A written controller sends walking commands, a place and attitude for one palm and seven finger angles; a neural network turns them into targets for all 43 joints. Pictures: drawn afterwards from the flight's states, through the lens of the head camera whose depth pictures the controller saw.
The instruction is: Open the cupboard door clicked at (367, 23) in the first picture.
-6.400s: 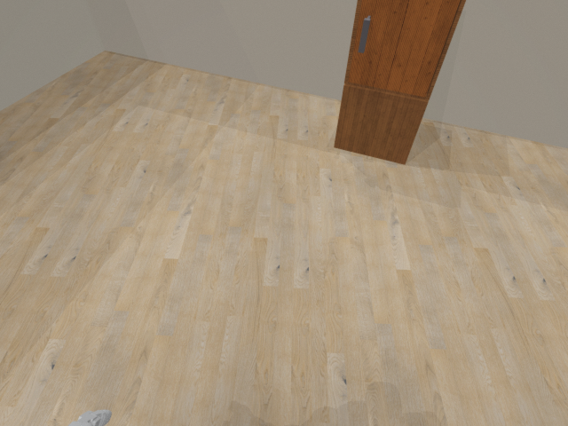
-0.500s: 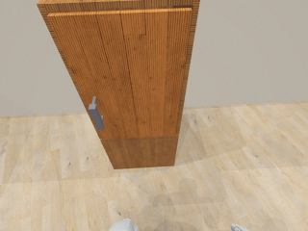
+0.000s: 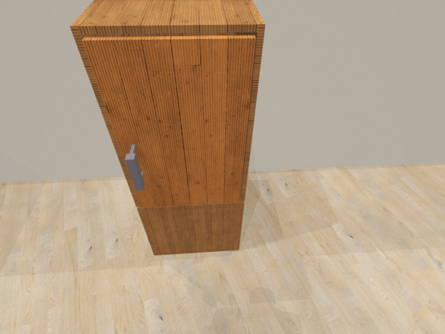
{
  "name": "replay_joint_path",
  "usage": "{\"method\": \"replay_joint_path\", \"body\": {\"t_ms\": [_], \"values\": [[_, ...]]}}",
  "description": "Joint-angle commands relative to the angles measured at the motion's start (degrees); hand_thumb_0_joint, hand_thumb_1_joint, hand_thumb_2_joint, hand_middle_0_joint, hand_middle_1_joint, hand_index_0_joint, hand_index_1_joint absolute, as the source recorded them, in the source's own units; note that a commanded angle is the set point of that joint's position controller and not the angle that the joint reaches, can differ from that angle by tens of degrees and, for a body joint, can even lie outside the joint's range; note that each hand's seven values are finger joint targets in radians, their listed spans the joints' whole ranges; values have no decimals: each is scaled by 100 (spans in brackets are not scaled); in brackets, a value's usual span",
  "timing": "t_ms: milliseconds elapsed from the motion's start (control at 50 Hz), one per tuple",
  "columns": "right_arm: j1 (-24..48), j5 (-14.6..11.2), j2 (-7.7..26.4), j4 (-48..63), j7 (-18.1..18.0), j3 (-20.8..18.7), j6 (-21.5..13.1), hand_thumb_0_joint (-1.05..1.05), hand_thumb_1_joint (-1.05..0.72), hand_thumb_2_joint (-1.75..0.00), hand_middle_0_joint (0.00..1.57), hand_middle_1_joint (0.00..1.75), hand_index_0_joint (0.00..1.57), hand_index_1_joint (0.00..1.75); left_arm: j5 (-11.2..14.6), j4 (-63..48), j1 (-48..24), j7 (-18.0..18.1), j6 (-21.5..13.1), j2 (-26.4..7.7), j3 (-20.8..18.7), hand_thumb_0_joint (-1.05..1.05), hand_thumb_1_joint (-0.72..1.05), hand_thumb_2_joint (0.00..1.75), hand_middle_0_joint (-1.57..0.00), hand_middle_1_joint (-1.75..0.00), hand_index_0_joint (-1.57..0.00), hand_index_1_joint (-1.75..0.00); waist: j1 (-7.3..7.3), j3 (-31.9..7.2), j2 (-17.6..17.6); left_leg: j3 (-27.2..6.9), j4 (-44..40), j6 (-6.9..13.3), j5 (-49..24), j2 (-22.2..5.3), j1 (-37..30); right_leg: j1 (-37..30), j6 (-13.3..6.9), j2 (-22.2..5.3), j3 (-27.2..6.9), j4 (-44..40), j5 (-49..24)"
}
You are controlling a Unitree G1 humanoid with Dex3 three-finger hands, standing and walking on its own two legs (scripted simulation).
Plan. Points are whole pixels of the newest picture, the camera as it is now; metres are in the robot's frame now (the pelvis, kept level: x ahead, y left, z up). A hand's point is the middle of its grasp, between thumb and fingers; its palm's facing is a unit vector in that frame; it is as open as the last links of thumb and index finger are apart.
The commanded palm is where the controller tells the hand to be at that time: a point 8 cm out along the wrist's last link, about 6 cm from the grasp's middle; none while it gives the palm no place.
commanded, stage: come to a stop and stand still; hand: left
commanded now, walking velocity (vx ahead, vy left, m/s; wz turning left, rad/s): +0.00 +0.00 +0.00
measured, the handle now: (136, 167) +0.58 +0.28 -0.10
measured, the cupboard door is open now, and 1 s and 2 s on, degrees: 0 0 0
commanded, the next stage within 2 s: look again from close up in 0.26 s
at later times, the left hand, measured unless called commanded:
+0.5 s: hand out of the picture -0.01 +0.16 -0.17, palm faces +0.05 -0.99 -0.15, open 7.4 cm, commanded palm none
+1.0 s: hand out of the picture +0.09 +0.19 -0.15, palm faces +0.13 -0.97 -0.22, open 7.3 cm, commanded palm +0.15 +0.22 -0.06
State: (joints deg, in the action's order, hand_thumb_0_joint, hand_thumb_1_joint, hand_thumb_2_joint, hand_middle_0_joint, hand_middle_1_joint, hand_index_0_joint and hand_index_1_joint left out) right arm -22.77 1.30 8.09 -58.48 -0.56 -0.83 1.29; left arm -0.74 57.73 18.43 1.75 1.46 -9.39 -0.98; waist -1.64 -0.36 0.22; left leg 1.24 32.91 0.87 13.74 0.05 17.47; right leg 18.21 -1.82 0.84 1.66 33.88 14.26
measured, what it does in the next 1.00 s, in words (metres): shifts its weight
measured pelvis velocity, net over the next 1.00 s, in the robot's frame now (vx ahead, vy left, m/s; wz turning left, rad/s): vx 0.06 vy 0.01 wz -0.01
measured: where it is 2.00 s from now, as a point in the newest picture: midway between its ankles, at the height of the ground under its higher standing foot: outside the picture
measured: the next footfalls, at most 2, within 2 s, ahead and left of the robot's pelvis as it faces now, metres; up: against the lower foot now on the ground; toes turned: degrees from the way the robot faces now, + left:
none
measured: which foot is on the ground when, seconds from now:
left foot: down 0.00-1.00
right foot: down 0.00-1.00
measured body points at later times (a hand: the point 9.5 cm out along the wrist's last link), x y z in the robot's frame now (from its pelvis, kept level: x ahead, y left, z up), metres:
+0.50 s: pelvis +0.00 +0.00 +0.01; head +0.00 +0.01 +0.46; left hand -0.02 +0.21 -0.16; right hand +0.00 -0.21 -0.15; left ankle +0.04 +0.11 -0.73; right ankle +0.05 -0.10 -0.73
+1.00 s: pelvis +0.06 +0.01 +0.01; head +0.08 +0.01 +0.46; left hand +0.09 +0.24 -0.13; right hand +0.06 -0.21 -0.15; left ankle +0.04 +0.11 -0.73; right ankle +0.05 -0.10 -0.73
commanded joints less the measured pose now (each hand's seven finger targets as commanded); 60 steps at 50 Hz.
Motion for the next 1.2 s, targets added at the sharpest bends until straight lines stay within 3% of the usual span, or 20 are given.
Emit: {"method": "replay_joint_path", "body": {"t_ms": [0,80,140,280,400,500,700,900,920,940,960,980,1000,1020,1040,1060,1080,1120,1160,1180], "values": [[83,24,558,175,-64,-76,-192,0,-90,-90,20,30,20,30,-31,-234,129,-17,-145,-529,-112,0,90,90,-20,-30,-20,-30,274,552,598,-1053,-1809,319,2012,-715,787,-262,-14,-259,-454,-837,1116],[72,8,496,65,-83,-52,-211,0,-90,-90,20,30,20,30,-36,3,290,-47,-205,-416,-66,0,90,90,-20,-30,-20,-30,266,524,100,-875,-1642,292,1653,-571,691,-395,-67,-355,-614,-1058,1025],[-11,13,438,-34,-85,-35,-204,0,-90,-90,20,30,20,30,-31,76,273,-51,-227,-422,-63,0,90,90,-20,-30,-20,-30,200,546,152,-729,-1446,240,1527,-466,507,-137,-109,-460,-767,-1270,1377],[-126,0,307,-153,-82,-16,-179,0,-90,-90,20,30,20,30,-36,209,247,-32,-258,-419,-46,0,90,90,-20,-30,-20,-30,87,649,-228,-524,-1086,173,1141,-348,190,334,-146,-589,-973,-1596,1810],[-83,2,318,-170,-93,-5,-218,0,-90,-90,20,30,20,30,-41,270,304,-31,-266,-354,-44,0,90,90,-20,-30,-20,-30,121,672,54,-657,-1266,186,1228,-415,299,239,-116,-529,-863,-1438,1508],[-18,-1,349,-184,-101,-1,-246,0,-90,-90,20,30,20,30,-42,328,362,-34,-273,-314,-35,0,90,90,-20,-30,-20,-30,166,685,69,-734,-1402,203,1253,-458,364,76,-92,-518,-759,-1341,1241],[36,-51,300,-317,-134,45,-353,0,-90,-90,20,30,20,30,-13,424,287,-9,-351,-293,13,0,90,90,-20,-30,-20,-30,185,347,-17,-590,-1246,184,-177,-503,-114,-481,-94,-597,-622,-1146,-191],[149,-58,359,-473,-175,62,-377,0,-90,-90,20,30,20,30,-10,497,175,20,-334,-315,17,0,90,90,-20,-30,-20,-30,195,260,16,-497,-1204,190,-1033,-575,-560,-679,-66,-598,-524,-991,-905],[959,-141,689,-43,-110,0,-359,0,-90,-90,20,30,20,30,-33,687,725,260,-387,-531,13,0,90,90,-20,-30,-20,-30,503,478,-207,-231,-30,-32,-864,-592,-193,-593,67,-924,-881,-1257,-2474],[778,-377,1716,2044,-325,-93,-1212,0,-90,-90,20,30,20,30,1171,-8465,-3736,278,-1628,-1792,-481,0,88,89,-20,-32,-20,-32,-412,-2421,960,-172,-816,113,-1282,55,-1651,-1038,-37,-369,-429,-659,-1853],[1230,-290,1129,1654,-537,8,-1720,0,-90,-90,20,30,20,30,670,-6942,-1252,593,-1355,-1326,-545,0,85,88,-20,-33,-20,-33,209,-2349,1446,-119,-814,74,-1960,-176,-1866,-880,-153,-93,-180,-322,-927],[1221,-404,887,1651,-508,-72,-1889,0,-90,-90,20,30,20,30,797,-5817,384,765,-542,49,282,0,83,87,-21,-34,-21,-34,3,-1205,1004,-283,-849,-105,-1634,-202,-983,-181,-24,-93,218,-231,-193],[1025,-404,1027,1568,-469,-60,-1925,0,-90,-90,20,30,20,30,956,-5749,318,652,-528,616,597,0,81,86,-21,-36,-21,-36,-88,-324,330,-329,-684,-53,-1162,-174,-473,180,35,-90,364,-265,-276],[1143,-320,1228,1923,-421,-163,-2021,0,-90,-90,20,30,20,30,927,-5911,-105,600,-829,317,441,0,78,85,-21,-37,-21,-37,-227,164,-111,-475,-319,11,-672,-82,31,649,75,-80,403,-245,-164],[1077,-202,1345,1998,-372,-277,-2043,0,-90,-90,20,30,20,30,873,-5539,82,483,-1155,132,147,0,76,84,-21,-39,-21,-39,-262,15,-758,-452,58,37,-487,-32,369,1037,96,-63,444,-96,-3],[1135,-116,1289,2152,-311,-363,-2055,0,-90,-90,20,30,20,30,918,-4989,892,275,-1526,363,23,0,74,83,-21,-40,-21,-40,-43,-142,-1243,-426,452,-4,-413,-24,821,1370,98,-31,537,274,160],[1268,-123,1244,2397,-195,-426,-2087,0,-90,-90,20,30,20,30,956,-4650,1713,-30,-1910,434,-91,0,71,82,-21,-42,-21,-42,295,-402,-1119,-343,798,-72,-590,40,1122,1419,37,-35,516,689,-13],[1463,-65,1173,2786,9,-524,-2042,0,-90,-90,20,30,20,30,1205,-4929,2368,-709,-2857,581,-204,0,67,80,-22,-45,-22,-45,598,-989,-1366,-203,1477,-173,-872,92,1770,1570,1,-2,475,1547,-663],[1673,-37,1179,3021,156,-607,-1969,0,-90,-90,20,30,20,30,1377,-5120,2303,-1375,-3827,170,-672,0,62,78,-22,-48,-22,-48,660,-1369,-832,-110,2172,-238,-828,179,2414,1892,-30,-30,293,2281,-1128],[1639,-48,1169,3085,222,-663,-1874,0,-90,-90,20,30,20,30,1352,-4914,2355,-1568,-4060,-209,-1092,0,60,77,-22,-50,-22,-50,760,-1399,-481,-92,2410,-251,-801,201,2675,2004,-83,-46,150,2580,-1224]]}}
